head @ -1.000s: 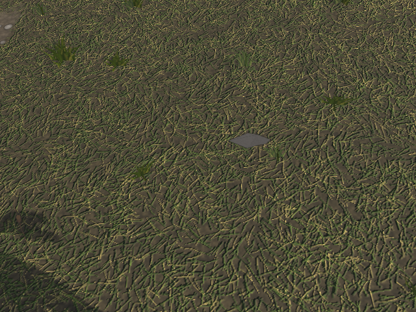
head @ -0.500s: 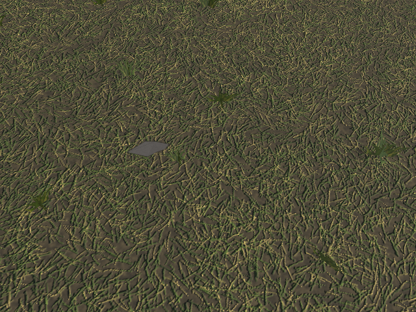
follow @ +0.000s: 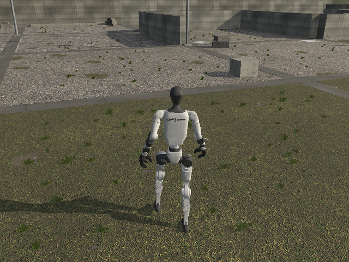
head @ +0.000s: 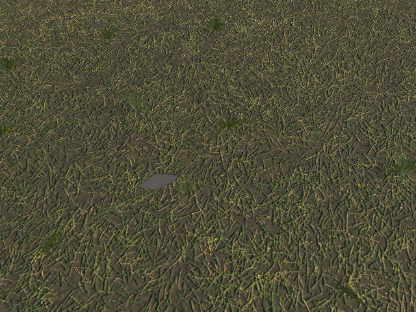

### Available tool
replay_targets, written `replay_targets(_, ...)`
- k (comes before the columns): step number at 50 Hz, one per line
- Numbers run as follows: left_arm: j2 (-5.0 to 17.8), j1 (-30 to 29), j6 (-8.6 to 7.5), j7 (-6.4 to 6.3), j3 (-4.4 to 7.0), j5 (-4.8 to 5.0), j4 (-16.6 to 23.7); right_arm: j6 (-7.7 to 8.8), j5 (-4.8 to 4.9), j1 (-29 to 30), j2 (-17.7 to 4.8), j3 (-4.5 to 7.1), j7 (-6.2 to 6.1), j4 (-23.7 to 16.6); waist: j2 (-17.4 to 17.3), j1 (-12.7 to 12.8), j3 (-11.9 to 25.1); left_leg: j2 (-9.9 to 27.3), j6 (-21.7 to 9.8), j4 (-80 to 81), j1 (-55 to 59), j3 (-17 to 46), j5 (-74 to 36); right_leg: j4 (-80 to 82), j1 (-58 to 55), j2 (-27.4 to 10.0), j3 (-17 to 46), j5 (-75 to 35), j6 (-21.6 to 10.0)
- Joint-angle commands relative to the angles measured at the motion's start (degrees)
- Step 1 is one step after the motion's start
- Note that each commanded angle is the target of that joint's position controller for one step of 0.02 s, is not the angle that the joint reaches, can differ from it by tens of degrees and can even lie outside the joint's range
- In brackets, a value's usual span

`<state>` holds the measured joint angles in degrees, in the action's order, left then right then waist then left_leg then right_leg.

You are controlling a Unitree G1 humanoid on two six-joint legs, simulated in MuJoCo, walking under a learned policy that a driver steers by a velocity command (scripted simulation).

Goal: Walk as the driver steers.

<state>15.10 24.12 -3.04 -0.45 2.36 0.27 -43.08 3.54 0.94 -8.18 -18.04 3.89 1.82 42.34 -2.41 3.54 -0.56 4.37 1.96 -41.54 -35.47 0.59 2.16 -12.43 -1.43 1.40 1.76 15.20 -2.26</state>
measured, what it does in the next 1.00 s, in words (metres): walks ahead: left foot, then right foot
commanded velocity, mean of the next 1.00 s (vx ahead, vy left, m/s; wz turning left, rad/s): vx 0.48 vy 0.00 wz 0.07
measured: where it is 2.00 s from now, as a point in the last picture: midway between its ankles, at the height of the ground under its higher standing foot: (190, 163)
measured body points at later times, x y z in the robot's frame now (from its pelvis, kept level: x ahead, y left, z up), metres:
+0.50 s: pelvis +0.26 +0.06 +0.00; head +0.29 +0.06 +0.45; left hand +0.44 +0.32 -0.09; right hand +0.29 -0.22 -0.12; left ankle +0.22 +0.15 -0.75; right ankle +0.42 -0.12 -0.68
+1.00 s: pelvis +0.55 +0.00 +0.00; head +0.57 +0.00 +0.45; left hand +0.58 +0.28 -0.12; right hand +0.72 -0.26 -0.11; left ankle +0.66 +0.19 -0.67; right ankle +0.53 -0.09 -0.75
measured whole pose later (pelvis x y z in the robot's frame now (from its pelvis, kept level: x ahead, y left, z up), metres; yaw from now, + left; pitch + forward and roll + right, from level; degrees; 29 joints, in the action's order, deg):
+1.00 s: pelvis +0.55 +0.00 +0.00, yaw +7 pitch +0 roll -2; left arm 15.1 18.0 -6.1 0.7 3.3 -1.0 -47.1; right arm 1.7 1.5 -11.7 -17.8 3.5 0.3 44.4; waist -2.9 2.6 -2.1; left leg 5.8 0.5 -54.2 -39.1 5.2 4.3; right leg -14.2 3.2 2.6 -9.3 11.2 -3.2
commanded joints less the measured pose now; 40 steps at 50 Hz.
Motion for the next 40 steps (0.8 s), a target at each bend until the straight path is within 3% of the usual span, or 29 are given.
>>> replay_targets(1,10.83,0.52,-0.78,-0.15,2.96,0.49,2.05,1.51,0.38,11.35,-1.67,-0.57,0.95,-6.91,8.13,1.89,-6.26,-1.19,-0.17,6.43,-1.80,-1.27,-2.93,5.81,4.11,-13.81,7.25,-7.35,-9.18)
replay_targets(5,11.88,1.04,-0.33,-0.19,3.46,1.11,0.42,2.07,0.52,11.21,-3.49,-0.38,1.79,-7.76,8.57,0.15,-6.55,-1.85,-3.55,10.93,1.46,-0.93,0.96,2.99,0.12,-16.56,7.52,-13.77,-7.93)
replay_targets(7,12.80,-0.06,0.14,-0.33,3.67,0.91,0.23,2.09,0.22,5.30,-5.68,0.65,1.25,-6.57,9.44,-3.75,-1.73,-4.72,-5.97,12.33,11.40,-3.43,3.37,-5.45,-1.00,-15.28,5.37,-33.14,-6.27)
replay_targets(8,11.79,0.17,0.44,-0.50,3.22,0.60,0.12,1.92,0.16,-3.32,-7.89,1.92,0.58,-4.08,8.59,-7.89,4.40,-6.08,-7.79,12.69,23.79,-4.62,2.94,-16.18,1.65,-12.44,2.73,-41.48,-4.71)
replay_targets(9,9.40,0.84,0.51,-0.73,2.06,-0.54,1.15,1.67,-0.14,-13.81,-11.01,2.79,-0.04,-2.15,4.29,-12.09,13.27,2.05,-11.06,10.41,42.06,4.43,4.31,-32.81,12.87,-9.73,1.25,-30.44,-2.61)
replay_targets(10,1.99,7.65,-0.49,-0.46,0.06,0.10,2.71,1.55,-1.07,-18.03,-16.11,3.71,0.26,-0.77,-14.37,-8.12,21.79,16.60,-20.01,18.32,58.74,34.89,22.44,-54.61,33.82,1.64,0.71,8.65,1.75)
replay_targets(11,7.54,3.44,-1.68,-0.26,1.12,1.30,1.92,1.78,-0.27,-16.79,-10.06,2.03,0.36,-1.04,-11.16,-10.20,19.78,16.88,-19.07,26.05,56.37,43.02,29.64,-61.63,40.04,0.82,8.06,16.70,1.47)
replay_targets(12,10.51,-2.01,-2.28,0.21,2.09,2.76,3.46,1.71,-0.29,-12.60,-8.00,1.26,0.02,-1.20,-7.88,-9.45,10.66,15.70,-16.82,26.49,49.62,34.27,27.22,-63.23,44.48,-2.37,6.39,12.68,0.77)
replay_targets(13,10.04,-5.12,-2.70,0.19,1.71,2.38,4.10,1.56,-0.57,-9.34,-7.20,0.98,-0.19,-1.73,-2.25,-7.94,6.24,13.65,-15.77,26.84,42.20,27.55,20.24,-61.10,43.16,-5.35,4.31,7.84,0.33)
replay_targets(14,9.30,-6.90,-2.83,0.16,1.80,1.24,4.26,1.55,-1.05,-6.93,-6.06,0.71,-0.14,-1.87,-0.17,-6.42,2.92,11.39,-15.50,28.08,35.77,22.71,13.97,-57.63,41.73,-7.14,3.53,4.31,0.46)
replay_targets(15,8.68,-5.96,-2.42,0.26,1.93,0.86,3.84,1.82,-1.73,-5.43,-4.80,0.27,-0.18,-2.16,-1.52,-4.51,2.43,9.58,-15.18,29.59,31.78,19.25,10.17,-55.68,38.39,-8.73,3.95,1.69,0.46)
replay_targets(18,6.07,-4.31,-0.83,0.23,1.44,0.55,2.91,2.82,-0.94,-4.79,-4.61,0.30,-0.21,-1.24,-2.09,-2.48,0.98,8.22,-16.66,33.62,26.02,13.43,4.52,-51.66,35.91,-9.57,2.72,-0.57,1.99)
replay_targets(20,5.68,-8.21,-0.49,-0.02,1.22,-0.10,4.35,3.05,-0.74,-5.58,-5.58,0.53,-0.50,-0.29,-0.96,-2.92,-1.61,7.91,-17.05,35.48,24.87,10.57,1.92,-46.27,39.03,-10.00,2.20,-4.81,3.40)
replay_targets(25,3.49,-18.74,-1.92,1.06,0.15,0.11,6.87,2.19,-0.16,-9.32,-7.45,0.79,-1.31,1.43,0.01,-6.66,-3.65,4.97,-14.23,35.79,25.95,3.41,-1.94,-26.33,36.50,-7.61,-0.75,-20.30,3.80)
replay_targets(27,3.50,-22.24,-2.29,1.74,0.04,0.51,7.93,1.71,0.17,-12.17,-8.34,0.96,-1.40,2.69,0.17,-8.16,-4.11,6.29,-14.12,35.03,28.60,3.63,-1.42,-22.31,35.81,-6.65,-1.13,-22.07,3.49)
replay_targets(30,4.65,-25.30,-2.59,2.71,0.36,0.71,9.50,0.57,0.48,-14.13,-8.89,1.22,-1.64,4.17,-0.27,-8.19,-4.57,9.20,-13.18,32.12,35.56,4.55,-4.14,-18.15,37.40,-5.84,-0.33,-18.69,1.62)
replay_targets(32,5.82,-24.14,-2.64,3.12,0.80,0.61,9.56,-0.17,0.52,-14.06,-9.51,1.52,-1.92,4.66,-1.10,-6.64,-3.29,10.43,-12.08,28.58,39.33,4.83,-10.39,-16.73,35.18,-4.85,-0.75,-13.91,0.05)
replay_targets(33,6.93,-21.34,-2.62,3.08,1.33,0.52,8.96,-0.48,0.44,-13.37,-10.09,1.66,-2.06,4.60,-1.95,-4.81,-1.28,10.05,-11.40,24.72,40.28,4.32,-18.77,-16.31,30.80,-3.41,-1.95,-11.56,-0.97)
replay_targets(34,8.64,-14.58,-2.58,2.79,2.41,0.38,7.09,-0.91,0.31,-12.25,-9.92,1.51,-2.18,4.48,-1.74,-0.81,3.08,7.94,-10.14,16.15,39.25,2.30,-27.32,-14.74,21.36,-1.54,-3.83,-11.80,-2.56)
replay_targets(35,11.56,-5.32,-2.46,2.15,3.74,0.15,4.83,-1.02,-0.30,-12.86,-7.66,0.48,-2.29,3.90,-0.30,3.16,10.27,4.96,-8.26,3.24,31.59,0.91,-23.31,-16.41,5.28,-4.46,-1.14,-12.76,-4.85)
replay_targets(36,17.87,1.38,-2.26,1.60,5.08,-1.24,4.28,-0.18,-1.15,-18.62,-1.34,-1.60,-1.98,1.91,11.55,2.13,20.27,-2.85,-4.49,-19.49,10.06,-1.43,0.85,-17.05,-18.21,-20.30,21.88,-8.47,-12.27)
replay_targets(37,14.63,3.03,-2.10,1.78,4.39,-0.55,3.72,0.94,0.01,-19.60,-1.15,-1.96,-1.68,2.93,18.08,2.64,25.40,-8.13,-3.40,-30.70,-1.19,5.53,30.65,-7.39,-23.03,-25.84,40.78,0.78,-16.59)
replay_targets(38,10.73,-0.31,-2.12,1.68,3.15,-0.25,3.93,1.58,1.75,-14.40,-7.38,-0.21,-1.43,2.04,11.87,3.43,15.81,-4.53,-4.04,-34.62,-6.66,8.30,28.49,-5.64,-16.23,-23.96,33.45,4.69,-13.32)
replay_targets(39,9.05,-4.01,-2.09,1.47,2.58,-0.24,4.19,1.84,2.18,-9.98,-7.74,-0.05,-1.37,0.68,9.11,2.09,9.31,-1.43,-4.41,-33.00,-7.03,6.32,23.21,-4.51,-8.18,-21.77,24.51,2.26,-11.19)
replay_targets(40,7.45,-7.33,-2.26,1.57,2.07,-0.43,3.95,1.63,1.45,-7.94,-6.88,-0.05,-1.50,0.34,6.19,0.27,4.72,0.62,-4.03,-29.51,-5.29,5.58,19.07,-2.29,-0.56,-19.28,18.59,-2.03,-9.99)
